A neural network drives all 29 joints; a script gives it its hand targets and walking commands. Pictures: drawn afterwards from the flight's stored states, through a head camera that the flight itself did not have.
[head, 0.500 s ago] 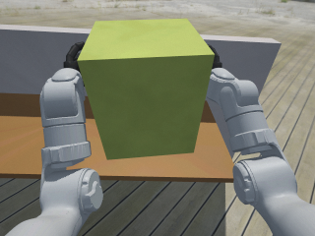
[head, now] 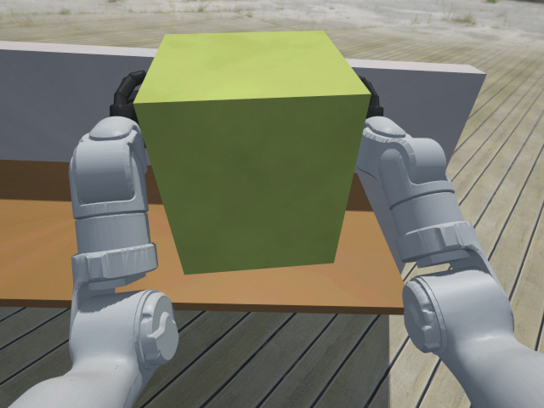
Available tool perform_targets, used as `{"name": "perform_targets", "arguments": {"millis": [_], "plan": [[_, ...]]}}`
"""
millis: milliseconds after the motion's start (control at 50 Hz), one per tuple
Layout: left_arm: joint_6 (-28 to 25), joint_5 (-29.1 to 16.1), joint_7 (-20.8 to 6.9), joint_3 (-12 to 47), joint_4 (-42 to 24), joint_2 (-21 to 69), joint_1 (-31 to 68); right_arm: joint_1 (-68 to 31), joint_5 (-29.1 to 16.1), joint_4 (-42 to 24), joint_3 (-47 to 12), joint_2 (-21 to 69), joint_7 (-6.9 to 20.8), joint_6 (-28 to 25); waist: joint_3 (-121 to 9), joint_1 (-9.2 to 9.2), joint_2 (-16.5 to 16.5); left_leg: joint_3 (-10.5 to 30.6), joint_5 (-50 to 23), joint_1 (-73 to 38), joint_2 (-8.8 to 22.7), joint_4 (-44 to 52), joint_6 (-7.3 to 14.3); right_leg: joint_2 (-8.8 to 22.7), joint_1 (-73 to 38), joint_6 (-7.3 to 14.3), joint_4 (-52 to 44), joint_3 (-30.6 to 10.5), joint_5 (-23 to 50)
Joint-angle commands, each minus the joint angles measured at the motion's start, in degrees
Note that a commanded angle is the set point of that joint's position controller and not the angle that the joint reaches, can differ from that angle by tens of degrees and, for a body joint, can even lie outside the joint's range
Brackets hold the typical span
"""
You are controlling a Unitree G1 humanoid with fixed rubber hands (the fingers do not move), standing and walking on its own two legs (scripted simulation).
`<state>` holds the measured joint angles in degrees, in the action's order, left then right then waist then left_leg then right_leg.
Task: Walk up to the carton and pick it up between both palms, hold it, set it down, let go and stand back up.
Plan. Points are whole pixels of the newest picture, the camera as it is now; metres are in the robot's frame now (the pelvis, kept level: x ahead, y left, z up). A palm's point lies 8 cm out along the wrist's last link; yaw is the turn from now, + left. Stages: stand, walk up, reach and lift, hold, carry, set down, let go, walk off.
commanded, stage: hold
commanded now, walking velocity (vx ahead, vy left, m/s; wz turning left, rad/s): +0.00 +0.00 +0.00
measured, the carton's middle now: (253, 153) +0.38 +0.00 +0.27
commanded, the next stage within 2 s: none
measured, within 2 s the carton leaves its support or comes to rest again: neither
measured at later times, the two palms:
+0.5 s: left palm (126, 130) +0.37 +0.16 +0.30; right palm (366, 129) +0.37 -0.15 +0.30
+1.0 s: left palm (123, 130) +0.37 +0.16 +0.30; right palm (361, 128) +0.37 -0.14 +0.30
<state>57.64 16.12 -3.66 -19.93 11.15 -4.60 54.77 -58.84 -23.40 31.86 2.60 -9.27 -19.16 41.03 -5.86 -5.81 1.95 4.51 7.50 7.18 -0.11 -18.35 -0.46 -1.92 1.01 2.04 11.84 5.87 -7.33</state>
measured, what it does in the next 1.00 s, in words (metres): stands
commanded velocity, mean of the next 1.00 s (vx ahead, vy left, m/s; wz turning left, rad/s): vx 0.00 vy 0.00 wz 0.00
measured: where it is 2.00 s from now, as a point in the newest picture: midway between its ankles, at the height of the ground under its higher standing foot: outside the picture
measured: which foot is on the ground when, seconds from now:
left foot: down 0.00-1.00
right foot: down 0.00-1.00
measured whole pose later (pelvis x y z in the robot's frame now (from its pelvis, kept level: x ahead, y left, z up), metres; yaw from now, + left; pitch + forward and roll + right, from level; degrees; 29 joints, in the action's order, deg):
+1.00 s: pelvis +0.00 +0.00 +0.00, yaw +0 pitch -3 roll -1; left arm 56.8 15.5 -3.5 -20.2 13.9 -5.3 56.1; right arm -60.1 -23.2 34.0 3.0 -9.2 -19.2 41.0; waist -6.2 -5.3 2.2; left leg 4.8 7.6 7.9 0.0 -19.0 -0.6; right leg -2.2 1.5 2.2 12.2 5.7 -7.4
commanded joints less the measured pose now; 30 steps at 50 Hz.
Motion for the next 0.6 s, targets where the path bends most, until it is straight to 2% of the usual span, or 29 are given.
{"name": "perform_targets", "arguments": {"millis": [0, 60, 180, 300, 420, 480, 540, 580], "plan": [[-4.5, -11.3, -8.3, 21.8, -9.6, 28.4, 40.2, -43.9, -5.7, -15.1, -11.2, 22.5, 2.6, -1.8, -23.7, -0.3, -4.6, -2.2, -14.4, -7.2, -2.6, 0.6, -2.0, -1.0, -6.1, -3.0, 0.3, -0.8, 11.8], [-4.8, -11.7, -8.4, 22.4, -10.6, 28.9, 40.5, -44.1, -5.5, -16.1, -11.6, 22.9, 2.5, -1.9, -24.5, -0.61, -4.8, -1.9, -16.3, -7.2, -2.6, 0.1, -2.1, -1.0, -6.8, -3.2, 0.3, -1.4, 13.5], [-4.6, -11.6, -8.6, 22.2, -10.2, 28.7, 40.6, -44.5, -5.2, -16.7, -11.1, 22.3, 2.5, -1.8, -23.6, -0.94, -4.8, -1.9, -14.1, -6.7, -2.5, 0.1, -1.7, -0.8, -5.8, -3.0, 0.4, -1.4, 11.5], [-4.6, -11.6, -8.3, 21.9, -8.8, 28.5, 41.5, -45.3, -5.7, -14.7, -10.8, 22.3, 2.6, -1.9, -22.5, -0.44, -5.1, -2.4, -12.0, -5.5, -2.8, 0.3, -2.0, -0.8, -5.3, -2.9, 0.5, -1.0, 9.5], [-5.0, -11.2, -8.2, 20.8, -8.0, 28.4, 41.1, -45.0, -5.1, -13.5, -10.7, 22.8, 2.9, -2.1, -23.2, 0.14, -4.8, -2.5, -12.9, -5.5, -2.7, 0.6, -1.7, -0.6, -6.8, -3.1, 0.6, -1.2, 11.1], [-4.9, -10.8, -8.5, 20.5, -7.5, 28.2, 40.8, -44.5, -5.0, -12.9, -10.5, 22.2, 2.7, -2.0, -22.6, -0.13, -4.2, -2.2, -13.1, -5.4, -2.7, 0.4, -1.7, -0.7, -6.5, -3.2, 0.5, -1.3, 11.5], [-4.9, -11.5, -8.4, 21.5, -9.0, 28.7, 41.6, -45.5, -5.8, -14.9, -11.5, 23.0, 2.6, -2.0, -24.1, -0.15, -3.8, -2.4, -14.2, -6.7, -2.7, 0.0, -1.9, -0.9, -6.5, -3.1, 0.7, -1.1, 11.7], [-4.8, -12.0, -8.1, 22.4, -9.9, 28.8, 41.4, -45.4, -6.1, -15.7, -11.7, 22.9, 2.4, -1.9, -24.8, -0.48, -4.8, -2.1, -15.5, -6.9, -2.7, -0.1, -2.2, -1.0, -5.9, -3.0, 0.7, -1.3, 12.6]]}}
